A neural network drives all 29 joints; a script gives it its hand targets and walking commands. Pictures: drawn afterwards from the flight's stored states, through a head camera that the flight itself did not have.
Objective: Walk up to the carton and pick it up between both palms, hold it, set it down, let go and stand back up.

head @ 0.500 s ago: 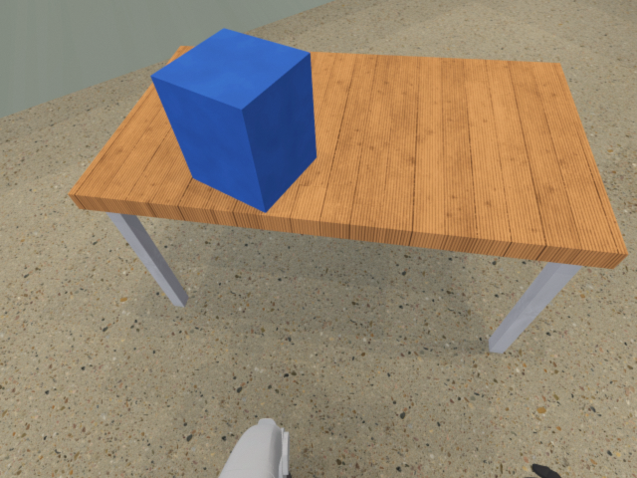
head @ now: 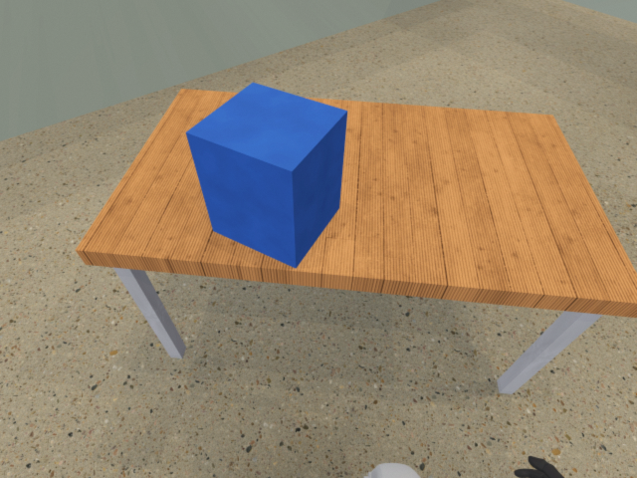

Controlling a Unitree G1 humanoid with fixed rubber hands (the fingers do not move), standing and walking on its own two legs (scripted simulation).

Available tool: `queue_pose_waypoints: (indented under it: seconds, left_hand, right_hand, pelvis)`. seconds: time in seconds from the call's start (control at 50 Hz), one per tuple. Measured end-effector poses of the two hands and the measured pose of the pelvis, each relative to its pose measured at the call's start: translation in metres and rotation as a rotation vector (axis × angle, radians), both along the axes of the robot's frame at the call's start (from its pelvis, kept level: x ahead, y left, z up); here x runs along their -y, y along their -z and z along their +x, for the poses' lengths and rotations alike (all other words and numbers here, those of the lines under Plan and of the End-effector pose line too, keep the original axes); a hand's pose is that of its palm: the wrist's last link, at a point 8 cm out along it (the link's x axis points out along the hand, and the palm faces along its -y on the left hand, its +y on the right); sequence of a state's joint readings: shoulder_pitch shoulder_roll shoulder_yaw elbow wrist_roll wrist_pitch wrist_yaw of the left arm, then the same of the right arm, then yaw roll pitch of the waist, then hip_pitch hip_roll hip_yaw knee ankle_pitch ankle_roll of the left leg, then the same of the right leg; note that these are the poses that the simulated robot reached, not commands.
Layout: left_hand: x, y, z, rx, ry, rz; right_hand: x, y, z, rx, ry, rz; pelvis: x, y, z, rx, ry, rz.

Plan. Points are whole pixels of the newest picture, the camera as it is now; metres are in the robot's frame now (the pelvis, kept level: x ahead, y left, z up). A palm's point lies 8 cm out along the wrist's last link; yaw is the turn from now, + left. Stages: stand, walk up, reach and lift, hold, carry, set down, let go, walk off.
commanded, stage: walk up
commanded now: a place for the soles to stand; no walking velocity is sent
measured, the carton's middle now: (274, 176) +0.67 +0.11 -0.04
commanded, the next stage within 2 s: none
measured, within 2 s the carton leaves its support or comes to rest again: neither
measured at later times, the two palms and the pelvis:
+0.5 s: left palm out of the picture +0.04 +0.38 -0.09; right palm out of the picture +0.16 -0.27 -0.15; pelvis +0.06 +0.04 -0.02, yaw +0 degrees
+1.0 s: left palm out of the picture +0.20 +0.49 -0.10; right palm (440, 452) +0.20 -0.16 -0.12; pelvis +0.12 +0.16 -0.01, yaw -3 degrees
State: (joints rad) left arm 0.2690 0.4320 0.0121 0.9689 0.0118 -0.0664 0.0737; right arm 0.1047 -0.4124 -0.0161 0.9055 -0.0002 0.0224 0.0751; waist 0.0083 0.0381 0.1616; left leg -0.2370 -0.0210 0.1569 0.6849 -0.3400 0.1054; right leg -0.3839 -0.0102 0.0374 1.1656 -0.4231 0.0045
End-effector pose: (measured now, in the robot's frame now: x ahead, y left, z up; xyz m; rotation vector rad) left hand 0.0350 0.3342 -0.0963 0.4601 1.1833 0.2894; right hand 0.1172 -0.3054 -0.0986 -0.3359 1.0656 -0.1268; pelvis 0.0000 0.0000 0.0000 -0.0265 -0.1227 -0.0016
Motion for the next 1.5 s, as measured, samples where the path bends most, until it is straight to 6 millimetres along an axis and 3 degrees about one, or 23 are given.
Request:
queue_pose_waypoints:
  seconds: [0.18, 0.28, 0.38, 0.48, 0.6, 0.68, 0.82, 0.96, 1.1, 1.16, 1.34, 1.5]
  left_hand:
    - [-0.002, -0.009, 0.016, -0.086, 0.020, 0.064]
    - [-0.003, -0.008, 0.001, -0.132, -0.019, 0.086]
    - [-0.016, -0.015, -0.011, -0.189, -0.036, 0.104]
    - [-0.043, -0.012, -0.002, -0.184, -0.038, 0.105]
    - [-0.091, 0.013, 0.023, -0.137, -0.030, 0.067]
    - [-0.120, 0.033, 0.059, -0.070, -0.011, 0.031]
    - [-0.142, 0.018, 0.124, 0.041, 0.042, 0.001]
    - [-0.153, 0.006, 0.154, 0.021, 0.071, 0.025]
    - [-0.147, 0.000, 0.185, -0.019, 0.105, 0.077]
    - [-0.143, 0.000, 0.188, -0.023, 0.092, 0.082]
    - [-0.152, 0.003, 0.192, -0.043, 0.090, 0.072]
    - [-0.164, 0.021, 0.227, 0.016, 0.116, -0.007]
  right_hand:
    - [0.002, 0.033, 0.010, -0.061, 0.041, 0.058]
    - [0.000, 0.045, 0.023, -0.122, 0.026, 0.062]
    - [-0.008, 0.046, 0.037, -0.126, 0.019, 0.055]
    - [-0.031, 0.050, 0.045, -0.143, 0.011, 0.043]
    - [-0.077, 0.050, 0.057, -0.149, -0.002, 0.003]
    - [-0.110, 0.044, 0.058, -0.125, 0.005, -0.018]
    - [-0.134, 0.012, 0.059, -0.101, 0.050, -0.037]
    - [-0.144, 0.014, 0.075, -0.094, 0.078, -0.012]
    - [-0.138, 0.042, 0.084, -0.138, 0.112, 0.029]
    - [-0.139, 0.051, 0.092, -0.163, 0.107, 0.040]
    - [-0.148, 0.048, 0.106, -0.157, 0.113, 0.028]
    - [-0.173, 0.031, 0.101, -0.113, 0.128, -0.018]
  pelvis:
    - [0.005, 0.009, 0.029, -0.040, 0.036, 0.058]
    - [0.007, 0.014, 0.040, -0.044, 0.012, 0.030]
    - [-0.005, 0.014, 0.050, -0.060, 0.011, 0.022]
    - [-0.031, 0.018, 0.057, -0.071, 0.005, -0.006]
    - [-0.082, 0.029, 0.066, -0.078, -0.009, -0.047]
    - [-0.116, 0.034, 0.072, -0.042, -0.005, -0.042]
    - [-0.145, 0.013, 0.091, 0.002, 0.014, -0.030]
    - [-0.156, 0.007, 0.117, -0.001, 0.046, 0.002]
    - [-0.147, 0.016, 0.142, -0.040, 0.078, 0.053]
    - [-0.142, 0.019, 0.149, -0.040, 0.068, 0.037]
    - [-0.153, 0.018, 0.158, -0.053, 0.071, 0.027]
    - [-0.181, 0.018, 0.154, -0.040, 0.085, 0.001]
